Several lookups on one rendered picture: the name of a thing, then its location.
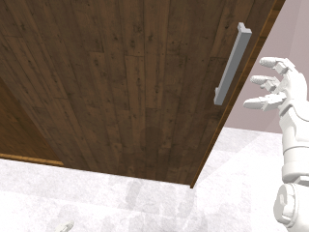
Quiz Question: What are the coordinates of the left robot hand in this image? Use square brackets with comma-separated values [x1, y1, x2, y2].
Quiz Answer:
[54, 220, 74, 232]

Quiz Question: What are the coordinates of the robot right upper arm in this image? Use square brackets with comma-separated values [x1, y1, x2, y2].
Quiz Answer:
[273, 183, 309, 232]

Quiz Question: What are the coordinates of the right robot hand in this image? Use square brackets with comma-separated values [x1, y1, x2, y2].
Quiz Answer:
[243, 57, 307, 112]

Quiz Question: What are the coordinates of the right robot forearm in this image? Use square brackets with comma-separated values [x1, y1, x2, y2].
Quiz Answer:
[278, 99, 309, 188]

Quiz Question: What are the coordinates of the wardrobe door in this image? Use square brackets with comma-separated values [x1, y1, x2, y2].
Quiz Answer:
[0, 0, 275, 186]
[0, 76, 60, 161]

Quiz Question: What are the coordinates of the handle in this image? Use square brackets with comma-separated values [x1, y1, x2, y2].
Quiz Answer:
[213, 22, 252, 105]

